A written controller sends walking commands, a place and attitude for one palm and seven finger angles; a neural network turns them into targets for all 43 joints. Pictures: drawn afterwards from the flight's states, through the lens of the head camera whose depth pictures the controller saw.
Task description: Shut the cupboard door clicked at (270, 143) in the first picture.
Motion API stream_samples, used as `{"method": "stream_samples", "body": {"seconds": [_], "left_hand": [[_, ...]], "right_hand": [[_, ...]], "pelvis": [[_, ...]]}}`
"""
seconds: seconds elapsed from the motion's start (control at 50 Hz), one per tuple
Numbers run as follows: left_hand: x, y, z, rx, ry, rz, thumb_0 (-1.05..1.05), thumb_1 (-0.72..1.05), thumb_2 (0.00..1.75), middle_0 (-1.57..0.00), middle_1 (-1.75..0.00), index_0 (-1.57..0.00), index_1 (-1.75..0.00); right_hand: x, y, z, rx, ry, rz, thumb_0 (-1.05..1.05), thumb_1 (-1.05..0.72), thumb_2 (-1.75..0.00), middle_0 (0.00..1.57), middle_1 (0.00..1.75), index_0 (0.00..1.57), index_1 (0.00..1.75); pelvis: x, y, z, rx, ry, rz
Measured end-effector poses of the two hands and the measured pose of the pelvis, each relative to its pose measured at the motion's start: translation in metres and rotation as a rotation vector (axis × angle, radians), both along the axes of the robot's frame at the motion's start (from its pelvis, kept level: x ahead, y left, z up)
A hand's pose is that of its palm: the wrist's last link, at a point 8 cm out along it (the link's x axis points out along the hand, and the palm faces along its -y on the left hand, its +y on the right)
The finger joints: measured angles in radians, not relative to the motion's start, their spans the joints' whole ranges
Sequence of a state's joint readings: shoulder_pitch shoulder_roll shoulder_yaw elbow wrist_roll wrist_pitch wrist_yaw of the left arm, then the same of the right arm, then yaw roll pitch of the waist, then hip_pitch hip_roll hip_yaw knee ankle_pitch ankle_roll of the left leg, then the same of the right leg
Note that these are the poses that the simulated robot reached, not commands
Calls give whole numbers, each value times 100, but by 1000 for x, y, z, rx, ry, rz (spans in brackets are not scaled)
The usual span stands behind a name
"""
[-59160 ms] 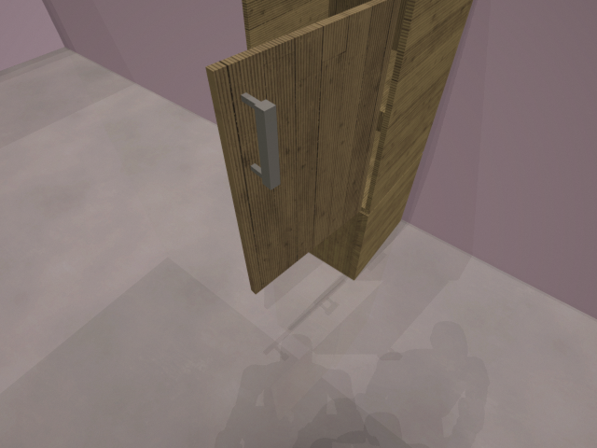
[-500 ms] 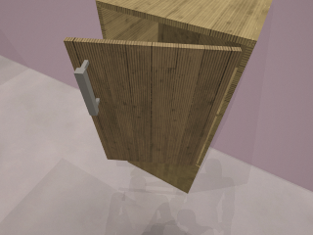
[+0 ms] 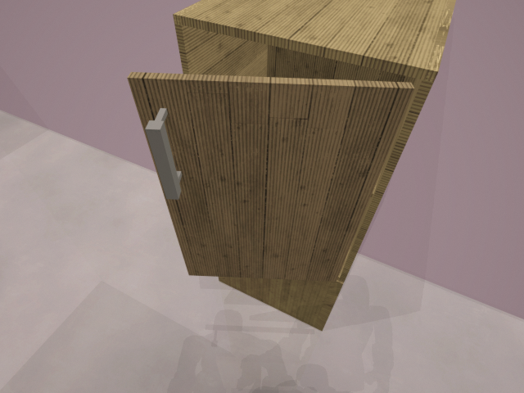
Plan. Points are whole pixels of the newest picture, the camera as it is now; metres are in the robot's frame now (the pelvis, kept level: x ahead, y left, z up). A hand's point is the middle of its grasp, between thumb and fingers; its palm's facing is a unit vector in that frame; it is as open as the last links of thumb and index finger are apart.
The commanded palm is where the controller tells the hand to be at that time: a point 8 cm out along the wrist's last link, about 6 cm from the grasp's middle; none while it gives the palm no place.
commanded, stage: look again from close up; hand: left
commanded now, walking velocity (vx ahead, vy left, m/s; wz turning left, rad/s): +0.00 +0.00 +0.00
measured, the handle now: (168, 155) +0.45 +0.19 +0.12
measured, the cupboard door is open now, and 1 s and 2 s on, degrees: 24 24 24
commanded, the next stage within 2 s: raise the hand and make a fist in 0.08 s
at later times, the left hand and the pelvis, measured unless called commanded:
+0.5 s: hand (158, 340) +0.19 +0.16 +0.00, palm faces +0.01 -1.00 +0.01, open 6.6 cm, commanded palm +0.11 +0.23 -0.03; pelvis -0.02 +0.00 -0.04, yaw +0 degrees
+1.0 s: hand (151, 339) +0.19 +0.17 +0.02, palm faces +0.05 -1.00 -0.03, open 4.2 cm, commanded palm +0.14 +0.22 +0.04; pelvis -0.02 -0.03 -0.05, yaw +1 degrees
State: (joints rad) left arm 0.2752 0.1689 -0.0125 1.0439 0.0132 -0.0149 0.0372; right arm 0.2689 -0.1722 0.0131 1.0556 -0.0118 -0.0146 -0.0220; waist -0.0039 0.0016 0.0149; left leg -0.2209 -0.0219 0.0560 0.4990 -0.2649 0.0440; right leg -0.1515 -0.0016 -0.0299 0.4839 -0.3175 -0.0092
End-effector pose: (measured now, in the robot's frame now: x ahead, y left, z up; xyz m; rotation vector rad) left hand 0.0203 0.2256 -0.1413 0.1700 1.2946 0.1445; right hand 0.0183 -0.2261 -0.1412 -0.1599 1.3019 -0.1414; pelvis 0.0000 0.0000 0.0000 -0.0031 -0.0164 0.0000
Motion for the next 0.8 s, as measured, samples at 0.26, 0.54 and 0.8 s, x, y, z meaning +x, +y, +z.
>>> {"method": "stream_samples", "body": {"seconds": [0.26, 0.54, 0.8], "left_hand": [[39, 26, 34, 20, -253, 88, 1, 91, 90, -20, -31, -21, -30], [126, -8, 122, -188, -1262, -121, 0, 91, 90, -36, -48, -36, -47], [97, -15, 169, -63, -1476, -181, 2, 91, 90, -59, -73, -59, -73]], "right_hand": [[1, 10, 11, -47, -96, 3, 1, -92, -89, 21, 29, 20, 30], [149, -23, 48, -70, -742, 157, 1, -91, -89, 20, 29, 20, 30], [174, -3, 18, 9, -821, 275, 1, -91, -89, 20, 29, 20, 30]], "pelvis": [[0, 13, -3, 3, 26, 4], [-23, -11, -51, 14, 181, 12], [-43, -32, -78, -48, 190, 71]]}}
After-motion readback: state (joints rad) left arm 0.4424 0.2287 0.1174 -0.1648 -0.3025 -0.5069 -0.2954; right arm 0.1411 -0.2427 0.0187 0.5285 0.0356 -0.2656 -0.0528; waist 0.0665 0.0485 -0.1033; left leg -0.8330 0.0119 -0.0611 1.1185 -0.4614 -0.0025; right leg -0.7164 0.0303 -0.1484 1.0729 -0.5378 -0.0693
